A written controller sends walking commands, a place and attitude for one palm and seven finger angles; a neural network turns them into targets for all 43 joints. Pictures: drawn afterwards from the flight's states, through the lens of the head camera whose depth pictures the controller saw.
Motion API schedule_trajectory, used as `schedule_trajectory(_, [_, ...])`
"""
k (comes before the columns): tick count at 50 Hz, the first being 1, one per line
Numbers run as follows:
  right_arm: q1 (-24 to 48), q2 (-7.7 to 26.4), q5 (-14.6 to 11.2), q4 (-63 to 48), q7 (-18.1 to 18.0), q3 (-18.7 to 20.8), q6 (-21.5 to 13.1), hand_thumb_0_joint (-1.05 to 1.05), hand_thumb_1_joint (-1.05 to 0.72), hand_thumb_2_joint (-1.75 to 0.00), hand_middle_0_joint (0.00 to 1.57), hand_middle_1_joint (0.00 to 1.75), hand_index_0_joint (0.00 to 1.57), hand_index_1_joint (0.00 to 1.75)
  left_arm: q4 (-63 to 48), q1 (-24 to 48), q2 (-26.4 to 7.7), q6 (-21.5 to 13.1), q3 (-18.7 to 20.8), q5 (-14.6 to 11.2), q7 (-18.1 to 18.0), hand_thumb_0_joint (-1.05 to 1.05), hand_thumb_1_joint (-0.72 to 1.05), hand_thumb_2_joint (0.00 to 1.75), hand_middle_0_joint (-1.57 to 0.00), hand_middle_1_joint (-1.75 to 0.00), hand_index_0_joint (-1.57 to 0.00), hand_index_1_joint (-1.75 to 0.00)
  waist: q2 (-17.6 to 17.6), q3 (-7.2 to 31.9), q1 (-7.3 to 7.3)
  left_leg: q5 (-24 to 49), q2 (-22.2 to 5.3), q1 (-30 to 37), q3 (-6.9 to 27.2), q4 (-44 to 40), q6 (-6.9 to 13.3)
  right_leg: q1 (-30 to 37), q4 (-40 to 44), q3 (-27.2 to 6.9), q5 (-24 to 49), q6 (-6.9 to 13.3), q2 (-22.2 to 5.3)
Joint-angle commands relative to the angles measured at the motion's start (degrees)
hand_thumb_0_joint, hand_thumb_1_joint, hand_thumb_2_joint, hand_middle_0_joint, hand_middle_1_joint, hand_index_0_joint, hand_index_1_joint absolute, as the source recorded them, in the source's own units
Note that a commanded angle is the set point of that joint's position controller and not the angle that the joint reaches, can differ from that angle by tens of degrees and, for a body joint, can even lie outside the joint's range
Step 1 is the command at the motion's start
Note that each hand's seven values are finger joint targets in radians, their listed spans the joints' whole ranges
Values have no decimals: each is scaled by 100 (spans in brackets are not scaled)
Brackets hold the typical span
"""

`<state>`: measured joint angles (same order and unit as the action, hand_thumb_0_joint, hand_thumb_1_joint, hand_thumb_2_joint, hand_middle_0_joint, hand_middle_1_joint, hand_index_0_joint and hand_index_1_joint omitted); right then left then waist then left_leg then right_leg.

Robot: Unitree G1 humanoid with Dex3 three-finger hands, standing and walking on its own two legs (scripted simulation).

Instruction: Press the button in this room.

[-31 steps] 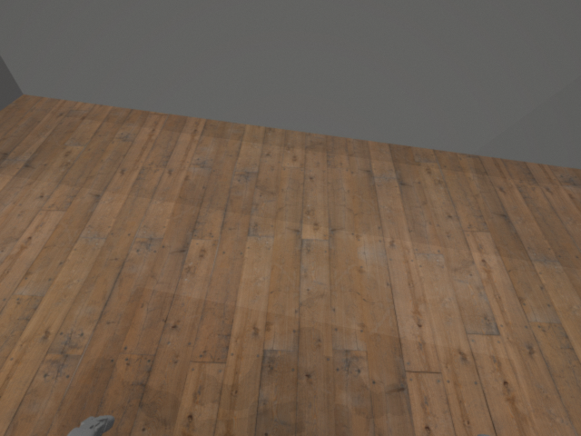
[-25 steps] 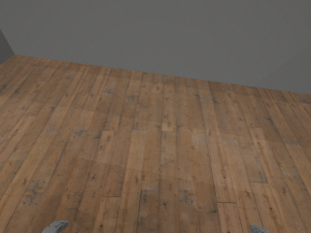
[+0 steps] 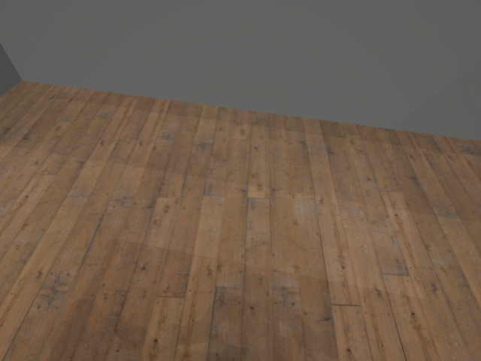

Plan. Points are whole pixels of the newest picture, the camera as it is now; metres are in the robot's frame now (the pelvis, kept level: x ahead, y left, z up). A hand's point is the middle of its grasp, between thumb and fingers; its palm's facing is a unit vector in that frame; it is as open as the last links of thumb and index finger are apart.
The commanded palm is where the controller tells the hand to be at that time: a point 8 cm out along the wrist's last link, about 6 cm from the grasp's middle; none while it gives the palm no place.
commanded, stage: stand and wait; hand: left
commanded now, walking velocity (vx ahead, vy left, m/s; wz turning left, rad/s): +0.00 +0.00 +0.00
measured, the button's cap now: out of the picture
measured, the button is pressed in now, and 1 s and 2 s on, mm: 0 0 0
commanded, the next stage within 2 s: turn or walk to find it in 0.28 s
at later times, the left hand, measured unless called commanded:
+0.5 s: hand out of the picture +0.07 +0.23 -0.16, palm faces +0.02 -0.95 -0.32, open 7.4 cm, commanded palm none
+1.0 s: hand out of the picture +0.01 +0.19 -0.16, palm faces +0.25 -0.92 -0.30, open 7.4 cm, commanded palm none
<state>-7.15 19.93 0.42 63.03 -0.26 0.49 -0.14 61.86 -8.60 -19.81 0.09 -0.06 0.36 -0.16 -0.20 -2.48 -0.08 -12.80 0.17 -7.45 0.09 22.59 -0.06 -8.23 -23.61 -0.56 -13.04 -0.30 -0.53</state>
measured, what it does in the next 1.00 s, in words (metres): steps on the spot: right foot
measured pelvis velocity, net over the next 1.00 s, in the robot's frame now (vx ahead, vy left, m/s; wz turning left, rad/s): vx -0.04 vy -0.03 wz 0.24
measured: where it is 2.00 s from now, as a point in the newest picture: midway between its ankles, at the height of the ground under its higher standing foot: outside the picture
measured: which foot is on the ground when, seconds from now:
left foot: down 0.00-0.94, up 0.96-1.00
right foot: down 0.00-0.66, up 0.68-0.92, down 0.94-1.00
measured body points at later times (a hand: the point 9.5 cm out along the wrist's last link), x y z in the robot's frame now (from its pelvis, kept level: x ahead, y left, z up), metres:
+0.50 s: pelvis -0.01 +0.00 +0.00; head +0.00 +0.00 +0.45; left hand +0.07 +0.28 -0.14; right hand +0.07 -0.29 -0.14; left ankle +0.00 +0.12 -0.74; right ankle +0.00 -0.12 -0.74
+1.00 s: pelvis -0.04 -0.03 -0.01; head +0.00 -0.05 +0.43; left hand -0.01 +0.24 -0.14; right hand +0.06 -0.27 -0.17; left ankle -0.02 +0.11 -0.72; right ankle -0.03 -0.14 -0.75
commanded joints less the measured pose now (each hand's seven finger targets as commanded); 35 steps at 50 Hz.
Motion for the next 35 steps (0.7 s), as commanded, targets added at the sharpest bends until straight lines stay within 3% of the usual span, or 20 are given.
schedule_trajectory(1, [375,1161,14,-351,-50,188,-177,0,-90,-90,20,30,20,30,-392,348,-1199,-157,199,17,-44,0,90,90,-20,-30,-20,-30,-12,335,11,533,-648,-65,529,-420,191,-72,506,-617,519,219,-638])
schedule_trajectory(11, [298,1167,15,-270,-39,181,-185,0,-90,-90,20,30,20,30,-342,355,-1188,-159,197,24,-36,0,90,90,-20,-30,-20,-30,-42,319,6,385,-662,-101,571,-479,184,-152,580,-658,248,211,-624])
schedule_trajectory(16, [307,1169,18,-291,-30,183,-178,0,-90,-90,20,30,20,30,-374,370,-1205,-157,223,26,-41,0,90,90,-20,-30,-20,-30,-3,317,-2,628,-656,-195,605,-395,185,-87,475,-574,455,202,-652])
schedule_trajectory(19, [197,859,26,-359,-11,143,-98,0,-90,-90,20,30,20,30,-404,197,-943,-77,202,24,-77,0,90,90,-20,-30,-20,-30,-54,320,-16,795,-606,-388,600,-132,156,-121,280,-490,536,149,-722])
schedule_trajectory(22, [-56,415,47,-431,5,82,22,0,-90,-90,20,30,20,30,-466,-33,-591,45,160,29,-126,0,90,90,-20,-30,-20,-30,-166,288,-27,700,-501,-788,569,172,83,-170,145,-507,405,114,-848])
schedule_trajectory(27, [-324,323,31,-698,13,191,123,0,-90,-90,20,30,20,30,-801,-167,-709,97,267,53,-173,0,90,90,-20,-30,-20,-30,-628,514,11,656,-260,-935,371,1156,36,-346,42,-632,735,437,-1406])
schedule_trajectory(29, [-453,296,33,-782,16,242,148,0,-90,-90,20,30,20,30,-959,-102,-680,114,293,67,-192,0,90,90,-20,-30,-20,-30,-561,502,78,576,-273,-835,384,1307,54,-618,-161,-527,770,495,-1470])
schedule_trajectory(30, [-558,266,37,-805,22,261,145,0,-90,-90,20,30,20,30,-1042,-19,-632,130,304,73,-197,0,90,90,-20,-30,-20,-30,-397,455,145,692,-352,-797,549,1107,103,-785,-405,-314,583,412,-1343])
schedule_trajectory(31, [-622,325,57,-829,32,281,136,0,-90,-90,20,30,20,30,-1110,33,-511,150,304,70,-193,0,90,90,-20,-30,-20,-30,55,389,174,915,-535,-816,975,749,225,-975,-835,1,191,226,-1012])
schedule_trajectory(32, [-680,483,95,-885,32,317,111,0,-90,-90,20,30,20,30,-1189,73,-319,171,292,46,-188,0,90,90,-20,-30,-20,-30,805,280,207,1063,-966,-963,1901,70,519,-1115,-1631,435,-424,-66,-410])
schedule_trajectory(33, [-779,640,98,-924,1,378,75,0,-90,-90,20,30,20,30,-1264,99,-167,161,278,36,-194,0,90,90,-20,-30,-20,-30,1383,263,225,1585,-1449,-767,2816,-486,937,-1494,-2504,438,-1496,-174,-33])
schedule_trajectory(34, [-878,655,69,-942,-41,402,52,0,-90,-90,20,30,20,30,-1307,79,-196,147,283,44,-211,0,90,90,-20,-30,-20,-30,1281,362,216,2087,-1614,-485,3093,-505,1247,-1772,-3139,80,-1954,-148,-103])
schedule_trajectory(35, [-860,611,72,-961,-80,417,50,0,-90,-90,20,30,20,30,-1291,45,-148,131,311,39,-214,0,90,90,-20,-30,-20,-30,1078,473,171,2397,-1581,-299,2999,-330,1338,-1914,-3421,-115,-1940,-145,-152])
